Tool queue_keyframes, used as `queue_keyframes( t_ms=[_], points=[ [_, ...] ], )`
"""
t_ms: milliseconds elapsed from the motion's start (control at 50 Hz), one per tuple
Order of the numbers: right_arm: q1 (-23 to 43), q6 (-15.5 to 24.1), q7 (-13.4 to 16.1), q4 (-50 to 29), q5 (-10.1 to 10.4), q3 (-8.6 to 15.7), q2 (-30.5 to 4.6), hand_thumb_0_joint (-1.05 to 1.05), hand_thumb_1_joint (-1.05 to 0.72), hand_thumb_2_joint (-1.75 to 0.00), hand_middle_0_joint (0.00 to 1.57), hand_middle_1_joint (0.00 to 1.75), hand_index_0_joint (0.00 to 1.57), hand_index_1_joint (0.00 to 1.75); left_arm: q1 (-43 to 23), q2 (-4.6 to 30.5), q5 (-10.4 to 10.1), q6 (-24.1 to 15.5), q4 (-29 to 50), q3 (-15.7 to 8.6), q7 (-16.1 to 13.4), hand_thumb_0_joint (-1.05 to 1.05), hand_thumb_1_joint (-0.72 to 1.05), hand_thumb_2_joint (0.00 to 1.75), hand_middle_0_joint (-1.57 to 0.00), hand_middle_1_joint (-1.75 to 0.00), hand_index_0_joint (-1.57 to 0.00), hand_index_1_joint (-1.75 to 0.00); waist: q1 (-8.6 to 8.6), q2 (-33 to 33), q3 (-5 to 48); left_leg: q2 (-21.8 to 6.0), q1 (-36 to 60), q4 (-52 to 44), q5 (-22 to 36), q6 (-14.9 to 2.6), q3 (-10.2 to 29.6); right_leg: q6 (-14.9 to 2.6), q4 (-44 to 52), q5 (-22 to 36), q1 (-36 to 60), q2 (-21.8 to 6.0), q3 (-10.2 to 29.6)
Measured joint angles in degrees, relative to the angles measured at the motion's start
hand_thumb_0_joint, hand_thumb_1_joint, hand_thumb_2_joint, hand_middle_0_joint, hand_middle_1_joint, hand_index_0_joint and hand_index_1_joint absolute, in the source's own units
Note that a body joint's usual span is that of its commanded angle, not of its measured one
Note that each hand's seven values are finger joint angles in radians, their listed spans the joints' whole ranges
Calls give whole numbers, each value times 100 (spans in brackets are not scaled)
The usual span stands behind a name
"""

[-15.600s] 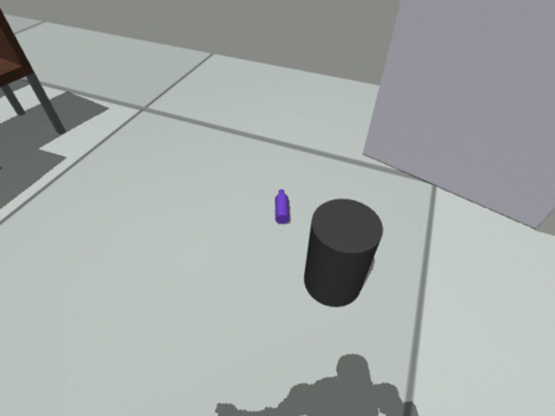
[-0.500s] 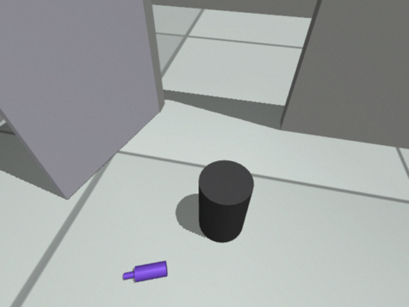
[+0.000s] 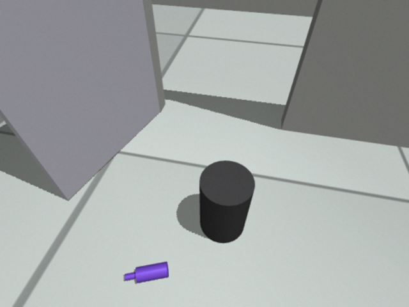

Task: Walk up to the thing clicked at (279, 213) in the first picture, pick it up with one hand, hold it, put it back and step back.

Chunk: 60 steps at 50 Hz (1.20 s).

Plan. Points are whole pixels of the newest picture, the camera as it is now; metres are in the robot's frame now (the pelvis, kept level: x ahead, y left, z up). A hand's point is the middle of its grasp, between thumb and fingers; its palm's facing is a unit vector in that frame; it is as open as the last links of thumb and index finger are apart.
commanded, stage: stand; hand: left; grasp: from above
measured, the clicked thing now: (146, 273) +0.42 +0.27 -0.75
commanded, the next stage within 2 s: rise first in 0.72 s
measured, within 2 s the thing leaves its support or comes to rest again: neither
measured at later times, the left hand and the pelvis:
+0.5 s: hand out of the picture +0.07 +0.25 -0.16, palm faces -0.02 -0.94 -0.35, open 7.4 cm; pelvis +0.00 +0.00 +0.00, yaw +0 degrees
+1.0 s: hand out of the picture +0.12 +0.24 -0.16, palm faces +0.03 -0.95 -0.32, open 8.0 cm; pelvis -0.03 +0.00 -0.02, yaw +0 degrees
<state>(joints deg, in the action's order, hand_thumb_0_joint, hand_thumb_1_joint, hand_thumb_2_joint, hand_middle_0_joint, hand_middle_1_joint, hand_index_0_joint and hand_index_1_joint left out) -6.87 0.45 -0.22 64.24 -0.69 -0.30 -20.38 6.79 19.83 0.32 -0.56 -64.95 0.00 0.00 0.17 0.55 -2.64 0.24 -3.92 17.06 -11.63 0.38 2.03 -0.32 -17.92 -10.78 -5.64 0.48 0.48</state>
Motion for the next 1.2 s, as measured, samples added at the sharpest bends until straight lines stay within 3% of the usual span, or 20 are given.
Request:
queue_keyframes(
  t_ms=[840,880,960,1060,1200],
  points=[
    [-30,-10,-6,-27,5,10,-5,1,-91,-90,20,30,21,30,27,-12,5,7,19,-29,5,1,91,90,-20,-30,-20,-30,-5,-3,-26,-38,41,-13,55,27,-21,-27,29,76,38,37,18],
    [-222,35,87,-489,171,-6,7,1,-91,-90,20,30,21,30,54,-68,-114,-18,315,-110,-57,1,89,90,-21,-32,-20,-32,-37,7,49,-18,-306,260,-28,15,17,-23,-213,-5,-280,21,-22],
    [-349,180,182,-1190,275,4,173,1,-93,-91,20,30,20,30,-561,-162,-35,-84,331,-429,-4,1,79,90,-21,-45,-20,-44,-49,-14,9,6,-1116,988,-248,20,51,-29,-891,-214,-1056,12,-60],
    [-464,236,130,-1771,179,134,501,1,-95,-91,20,30,20,30,-921,-60,466,-31,602,-809,187,1,52,90,-18,-68,-19,-67,-112,-115,264,3,-2130,1910,-599,30,-7,-35,-1809,-537,-2094,35,-12],
    [-692,205,93,-2364,220,134,598,1,-96,-91,20,30,21,30,-518,-191,774,686,1401,-722,-7,1,3,94,-12,-94,-13,-91,-156,23,580,21,-2740,2665,-986,-27,-37,19,-2474,-866,-2671,31,12]
  ],
)
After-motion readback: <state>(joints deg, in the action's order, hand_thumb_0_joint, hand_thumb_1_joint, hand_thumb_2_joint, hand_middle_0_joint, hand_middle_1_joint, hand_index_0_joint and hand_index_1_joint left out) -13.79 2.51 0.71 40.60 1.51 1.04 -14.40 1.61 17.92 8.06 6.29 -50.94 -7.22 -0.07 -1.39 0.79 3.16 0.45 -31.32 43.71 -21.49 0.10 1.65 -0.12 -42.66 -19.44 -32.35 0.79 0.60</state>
